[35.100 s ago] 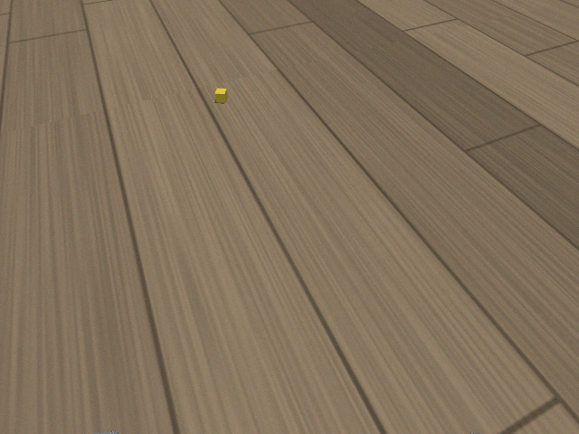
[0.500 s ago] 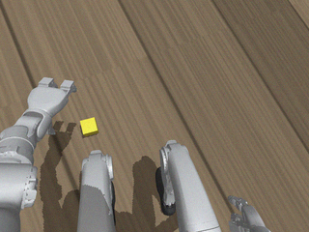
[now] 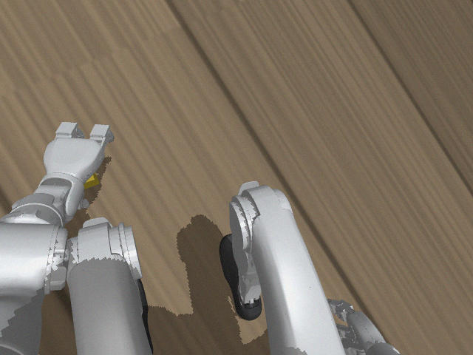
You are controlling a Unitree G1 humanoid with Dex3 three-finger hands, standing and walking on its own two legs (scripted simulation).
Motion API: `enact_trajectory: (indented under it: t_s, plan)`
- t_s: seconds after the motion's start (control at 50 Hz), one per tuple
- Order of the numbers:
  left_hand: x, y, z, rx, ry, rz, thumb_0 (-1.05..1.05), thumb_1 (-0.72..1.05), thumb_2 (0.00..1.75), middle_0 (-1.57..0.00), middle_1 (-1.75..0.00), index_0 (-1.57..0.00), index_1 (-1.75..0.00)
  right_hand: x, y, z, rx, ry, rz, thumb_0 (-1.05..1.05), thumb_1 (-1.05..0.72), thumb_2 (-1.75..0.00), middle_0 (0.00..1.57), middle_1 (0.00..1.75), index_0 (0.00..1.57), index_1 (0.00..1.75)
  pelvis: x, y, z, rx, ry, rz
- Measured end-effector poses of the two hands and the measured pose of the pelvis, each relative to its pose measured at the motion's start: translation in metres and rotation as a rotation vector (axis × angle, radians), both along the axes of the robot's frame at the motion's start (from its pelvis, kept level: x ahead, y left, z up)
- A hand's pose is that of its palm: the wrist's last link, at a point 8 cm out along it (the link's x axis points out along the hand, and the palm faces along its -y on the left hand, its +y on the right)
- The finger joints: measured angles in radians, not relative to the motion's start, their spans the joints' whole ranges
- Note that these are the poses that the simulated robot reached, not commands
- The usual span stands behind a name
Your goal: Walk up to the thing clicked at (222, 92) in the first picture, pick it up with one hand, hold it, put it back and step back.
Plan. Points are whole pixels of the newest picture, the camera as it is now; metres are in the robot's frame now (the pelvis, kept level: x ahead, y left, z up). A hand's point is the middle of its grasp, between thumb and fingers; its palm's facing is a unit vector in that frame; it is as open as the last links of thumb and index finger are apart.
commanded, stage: approach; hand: left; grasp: from above
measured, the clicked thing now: (77, 174) +0.45 +0.20 -0.31
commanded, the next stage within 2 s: rest palm in 0.08 s
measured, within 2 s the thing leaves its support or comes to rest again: neither
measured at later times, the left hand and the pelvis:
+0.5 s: hand (73, 183) +0.41 +0.19 -0.23, palm faces -0.55 -0.04 -0.83, open 14.1 cm; pelvis +0.01 +0.00 -0.02, yaw -1 degrees
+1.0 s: hand (76, 170) +0.44 +0.19 -0.26, palm faces -0.53 -0.04 -0.85, open 14.4 cm; pelvis +0.01 +0.01 -0.03, yaw -4 degrees
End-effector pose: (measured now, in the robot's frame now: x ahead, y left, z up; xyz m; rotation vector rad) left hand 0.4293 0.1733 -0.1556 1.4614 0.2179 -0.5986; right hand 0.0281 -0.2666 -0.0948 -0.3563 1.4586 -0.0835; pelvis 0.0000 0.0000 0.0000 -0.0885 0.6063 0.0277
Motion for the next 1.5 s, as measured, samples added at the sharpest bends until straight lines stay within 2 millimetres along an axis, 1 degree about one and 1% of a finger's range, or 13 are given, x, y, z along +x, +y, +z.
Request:
enact_trajectory:
  t_s: [0.08, 0.18, 0.28, 0.38, 0.54, 0.62, 0.7, 0.82, 0.94, 1.06, 1.24, 1.38, 1.5]
  plan:
    - [0.008, 0.003, -0.013, 0.011, -0.068, -0.009, 0.0, -0.49, 1.0, -0.09, -1.0, -0.1, -0.98, 0.001, -0.007, -0.006, 0.003, 0.023, 0.033, 0.0, -0.9, -0.89, 0.2, 0.3, 0.2, 0.3, 0.005, -0.001, -0.011, -0.004, -0.008, -0.005]
    - [0.021, 0.017, -0.011, 0.054, -0.171, 0.077, 0.0, -0.47, 0.99, -0.08, -1.0, -0.1, -0.98, 0.012, -0.01, -0.017, 0.053, 0.039, 0.085, 0.0, -0.9, -0.89, 0.2, 0.3, 0.2, 0.3, 0.01, -0.001, -0.018, -0.005, -0.002, -0.006]
    - [0.022, 0.026, -0.008, 0.106, -0.115, 0.14, 0.0, -0.47, 0.98, -0.08, -0.98, -0.09, -0.96, 0.029, -0.007, -0.029, 0.099, 0.008, 0.076, 0.0, -0.91, -0.9, 0.2, 0.3, 0.2, 0.3, 0.014, 0.002, -0.018, -0.011, 0.007, -0.008]
    - [0.011, 0.031, -0.008, 0.1, -0.01, 0.179, 0.0, -0.49, 1.0, -0.08, -0.96, -0.08, -0.95, 0.038, 0.001, -0.034, 0.132, -0.026, 0.073, 0.0, -0.91, -0.9, 0.2, 0.3, 0.2, 0.3, 0.014, 0.002, -0.017, -0.007, -0.004, -0.008]
    - [-0.009, 0.019, -0.024, -0.005, 0.048, 0.061, 0.0, -0.5, 1.01, -0.09, -0.95, -0.08, -0.95, 0.022, 0.002, -0.025, 0.092, -0.007, 0.11, 0.0, -0.92, -0.9, 0.2, 0.3, 0.2, 0.3, 0.006, 0.0, -0.025, -0.019, -0.056, -0.009]
    - [-0.01, 0.013, -0.03, -0.019, -0.035, -0.044, 0.0, -0.49, 1.0, -0.09, -0.96, -0.09, -0.95, 0.012, -0.005, -0.017, 0.039, 0.008, 0.118, 0.0, -0.91, -0.91, 0.2, 0.3, 0.2, 0.3, 0.004, 0.002, -0.03, -0.033, -0.081, -0.015]
    - [-0.006, 0.018, -0.028, 0.024, -0.159, -0.09, 0.0, -0.49, 1.0, -0.09, -0.95, -0.08, -0.95, 0.008, -0.009, -0.007, 0.012, 0.022, 0.129, 0.0, -0.91, -0.91, 0.2, 0.3, 0.2, 0.3, 0.004, 0.004, -0.029, -0.043, -0.078, -0.021]
    - [0.008, 0.032, -0.025, 0.118, -0.193, 0.051, 0.0, -0.52, 1.03, -0.08, -0.93, -0.07, -0.94, 0.014, -0.006, 0.005, 0.041, 0.02, 0.164, 0.0, -0.91, -0.91, 0.2, 0.3, 0.2, 0.3, 0.004, 0.008, -0.02, -0.052, -0.025, -0.022]
    - [0.023, 0.026, -0.039, 0.105, -0.035, 0.184, 0.0, -0.53, 1.04, -0.08, -0.91, -0.06, -0.92, 0.015, -0.003, 0.003, 0.065, 0.007, 0.171, 0.0, -0.91, -0.91, 0.2, 0.3, 0.2, 0.3, 0.008, 0.01, -0.023, -0.063, -0.025, -0.021]
    - [0.022, 0.02, -0.053, 0.033, 0.04, 0.125, 0.0, -0.54, 1.04, -0.08, -0.91, -0.06, -0.93, 0.0, 0.007, -0.009, 0.112, 0.058, 0.162, 0.0, -0.91, -0.91, 0.2, 0.3, 0.2, 0.3, 0.01, 0.006, -0.03, -0.064, -0.053, -0.023]
    - [0.001, 0.025, -0.05, 0.045, -0.036, -0.011, 0.0, -0.52, 1.03, -0.1, -0.91, -0.07, -0.93, -0.007, 0.015, -0.023, 0.161, 0.083, 0.205, 0.0, -0.91, -0.91, 0.2, 0.3, 0.2, 0.3, 0.007, 0.004, -0.033, -0.062, -0.088, -0.036]
    - [0.007, 0.029, -0.041, 0.081, -0.138, 0.03, 0.0, -0.55, 1.06, -0.09, -0.9, -0.06, -0.93, 0.004, 0.009, -0.014, 0.144, 0.053, 0.238, 0.0, -0.91, -0.91, 0.2, 0.3, 0.2, 0.3, 0.005, 0.003, -0.028, -0.06, -0.071, -0.041]
    - [0.022, 0.023, -0.046, 0.084, -0.097, 0.118, 0.0, -0.58, 1.09, -0.08, -0.88, -0.04, -0.92, 0.009, 0.0, -0.001, 0.093, 0.03, 0.238, 0.0, -0.91, -0.91, 0.2, 0.3, 0.2, 0.3, 0.006, 0.005, -0.029, -0.072, -0.055, -0.042]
